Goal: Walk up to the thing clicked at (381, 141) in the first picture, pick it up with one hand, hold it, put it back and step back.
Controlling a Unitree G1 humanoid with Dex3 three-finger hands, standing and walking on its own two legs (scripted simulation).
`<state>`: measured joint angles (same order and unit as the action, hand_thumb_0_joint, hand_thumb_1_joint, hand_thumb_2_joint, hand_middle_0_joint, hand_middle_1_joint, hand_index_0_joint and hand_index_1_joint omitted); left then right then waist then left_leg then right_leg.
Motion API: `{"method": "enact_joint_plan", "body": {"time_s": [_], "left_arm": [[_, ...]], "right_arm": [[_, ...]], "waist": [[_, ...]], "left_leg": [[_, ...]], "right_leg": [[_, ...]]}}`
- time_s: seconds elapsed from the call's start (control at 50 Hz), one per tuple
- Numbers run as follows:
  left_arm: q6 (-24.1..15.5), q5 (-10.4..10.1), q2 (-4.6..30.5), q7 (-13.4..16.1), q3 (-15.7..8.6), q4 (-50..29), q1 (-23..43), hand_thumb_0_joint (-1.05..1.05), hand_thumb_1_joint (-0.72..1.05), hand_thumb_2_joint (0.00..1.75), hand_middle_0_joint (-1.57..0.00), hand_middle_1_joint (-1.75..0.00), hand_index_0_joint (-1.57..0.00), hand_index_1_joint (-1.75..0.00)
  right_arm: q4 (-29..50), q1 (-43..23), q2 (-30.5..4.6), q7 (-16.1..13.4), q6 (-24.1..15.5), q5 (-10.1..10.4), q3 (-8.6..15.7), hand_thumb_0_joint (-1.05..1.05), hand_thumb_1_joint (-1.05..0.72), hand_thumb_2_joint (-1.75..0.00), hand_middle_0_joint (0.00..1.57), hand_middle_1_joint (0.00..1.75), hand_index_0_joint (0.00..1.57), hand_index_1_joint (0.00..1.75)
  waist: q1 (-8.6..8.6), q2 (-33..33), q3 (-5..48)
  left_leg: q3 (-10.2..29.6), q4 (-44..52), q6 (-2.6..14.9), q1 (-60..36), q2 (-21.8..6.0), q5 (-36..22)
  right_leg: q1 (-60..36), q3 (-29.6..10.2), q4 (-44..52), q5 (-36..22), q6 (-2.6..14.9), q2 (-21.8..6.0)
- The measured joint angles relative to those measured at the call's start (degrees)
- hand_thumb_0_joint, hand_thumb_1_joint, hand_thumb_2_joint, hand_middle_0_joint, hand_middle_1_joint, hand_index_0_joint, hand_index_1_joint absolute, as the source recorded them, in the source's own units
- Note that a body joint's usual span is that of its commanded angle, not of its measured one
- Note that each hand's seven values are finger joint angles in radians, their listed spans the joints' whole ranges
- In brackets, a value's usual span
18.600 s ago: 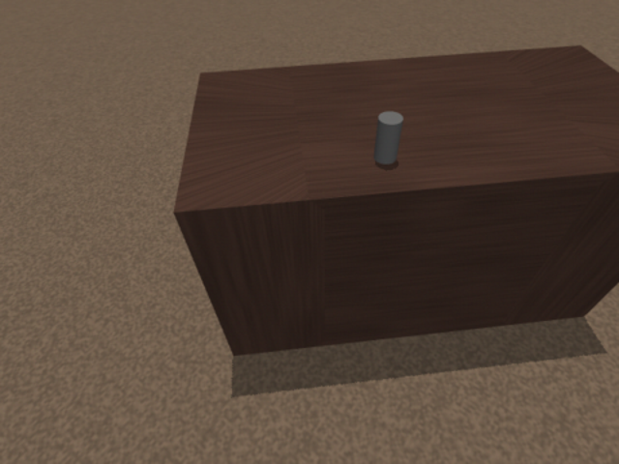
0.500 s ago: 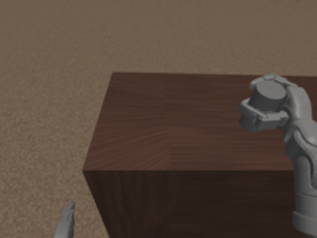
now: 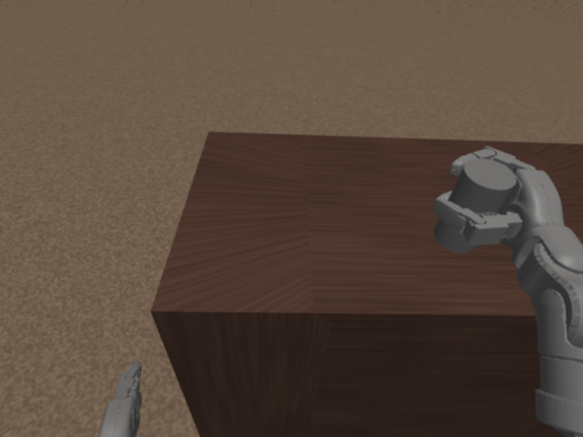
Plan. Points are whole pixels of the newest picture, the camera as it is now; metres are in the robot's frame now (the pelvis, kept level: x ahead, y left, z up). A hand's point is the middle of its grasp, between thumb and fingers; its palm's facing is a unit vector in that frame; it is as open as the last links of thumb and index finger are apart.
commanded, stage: crouch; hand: right
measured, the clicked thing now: (470, 208) +0.34 -0.17 +0.21
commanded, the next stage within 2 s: lower in 1.20 s
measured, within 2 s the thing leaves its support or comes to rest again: neither
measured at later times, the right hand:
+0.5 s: hand (443, 217) +0.40 -0.17 +0.14, palm faces +0.12 +0.99 +0.02, open 7.8 cm
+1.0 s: hand (434, 217) +0.44 -0.19 +0.10, palm faces +0.08 +1.00 +0.02, open 7.8 cm
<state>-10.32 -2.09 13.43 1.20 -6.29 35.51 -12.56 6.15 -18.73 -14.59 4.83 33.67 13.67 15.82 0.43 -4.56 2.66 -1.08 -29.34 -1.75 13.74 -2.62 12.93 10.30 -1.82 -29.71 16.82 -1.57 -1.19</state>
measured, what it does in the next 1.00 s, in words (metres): stands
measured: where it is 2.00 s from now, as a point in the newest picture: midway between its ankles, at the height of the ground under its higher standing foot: outside the picture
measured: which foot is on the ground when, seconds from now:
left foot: down 0.00-1.00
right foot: down 0.00-1.00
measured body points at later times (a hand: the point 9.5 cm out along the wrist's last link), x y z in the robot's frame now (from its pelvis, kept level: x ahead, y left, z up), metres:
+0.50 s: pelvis -0.01 +0.00 +0.00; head -0.01 +0.01 +0.45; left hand +0.14 +0.27 -0.07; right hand +0.38 -0.23 +0.14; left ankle +0.03 +0.14 -0.74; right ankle -0.01 -0.14 -0.74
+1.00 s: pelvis +0.00 +0.00 -0.01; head +0.03 +0.00 +0.44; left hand +0.13 +0.27 -0.08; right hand +0.43 -0.24 +0.10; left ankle +0.03 +0.14 -0.74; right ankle -0.01 -0.14 -0.74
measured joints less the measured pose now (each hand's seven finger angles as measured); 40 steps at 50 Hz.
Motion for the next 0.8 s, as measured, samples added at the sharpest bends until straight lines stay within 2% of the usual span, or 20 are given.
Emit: {"method": "enact_joint_plan", "body": {"time_s": [0.1,0.2,0.32,0.4,0.48,0.6,0.8], "left_arm": [[-0.77,-0.02,-0.58,0.10,0.13,-1.96,-1.29,-0.01,-0.53,0.06,-0.05,-0.06,-0.05,-0.05],[-1.28,0.08,-0.68,0.09,0.06,-0.15,-1.49,-0.01,-0.53,0.06,-0.05,-0.05,-0.05,-0.05],[-2.35,0.34,-0.76,0.13,0.65,3.47,0.06,-0.01,-0.54,0.06,-0.05,-0.05,-0.05,-0.05],[-3.44,1.00,-1.26,0.63,0.73,2.79,0.33,-0.01,-0.54,0.06,-0.05,-0.05,-0.05,-0.05],[-4.59,1.35,-1.12,1.56,1.03,0.86,-0.82,-0.01,-0.53,0.06,-0.06,-0.06,-0.06,-0.05],[-4.04,1.61,-0.92,1.76,1.72,0.73,-0.66,-0.01,-0.53,0.06,-0.06,-0.06,-0.06,-0.05],[-1.50,1.39,-1.07,2.20,3.04,-2.38,-1.09,-0.01,-0.52,0.05,-0.06,-0.06,-0.07,-0.05]], "right_arm": [[-1.29,0.58,0.37,-1.11,-1.52,-0.03,0.80,-0.03,0.18,-1.08,0.82,1.15,0.88,1.17],[-4.64,-0.42,-0.05,-1.91,-4.03,-1.43,0.92,-0.03,0.18,-1.08,0.82,1.15,0.88,1.18],[-14.83,-3.75,-0.55,-0.92,-8.68,-2.42,0.35,-0.03,0.18,-1.09,0.82,1.15,0.88,1.18],[-22.14,-6.15,-0.83,-0.96,-13.33,-3.15,0.62,-0.03,0.17,-1.09,0.82,1.15,0.88,1.18],[-28.29,-8.01,-0.95,-1.44,-19.81,-3.70,1.07,-0.03,0.17,-1.09,0.81,1.16,0.88,1.18],[-37.03,-11.75,-2.65,-1.30,-27.67,-4.72,1.70,-0.03,0.17,-1.09,0.81,1.16,0.87,1.19],[-48.20,-15.57,-5.27,2.09,-35.64,-4.32,3.02,-0.03,0.17,-1.09,0.81,1.16,0.87,1.19]], "waist": [[0.15,0.64,0.30],[0.23,1.38,-0.07],[0.98,1.76,-1.04],[1.76,2.27,-1.60],[2.32,3.01,-1.48],[2.93,3.85,-1.05],[3.83,3.71,-0.89]], "left_leg": [[0.03,-0.19,0.05,-0.01,0.04,0.21],[0.01,-0.58,0.19,0.53,0.20,0.30],[0.15,-1.28,0.14,2.85,0.24,-0.01],[0.59,-2.02,0.10,4.55,0.30,-0.08],[0.94,-2.68,0.09,5.73,0.44,0.08],[1.43,-3.50,0.19,7.95,0.85,0.08],[1.86,-4.16,-0.02,11.36,0.81,-0.08]], "right_leg": [[-0.17,0.04,0.10,0.07,-0.05,-0.04],[0.41,0.01,-0.40,0.25,-0.17,-0.21],[2.80,0.08,-1.40,0.15,-0.15,-0.21],[4.30,0.48,-2.07,0.19,-0.14,-0.24],[5.34,0.81,-2.79,0.53,-0.14,-0.35],[7.52,1.27,-4.14,1.06,-0.22,-0.72],[10.89,1.64,-5.03,1.16,0.00,-0.64]]}}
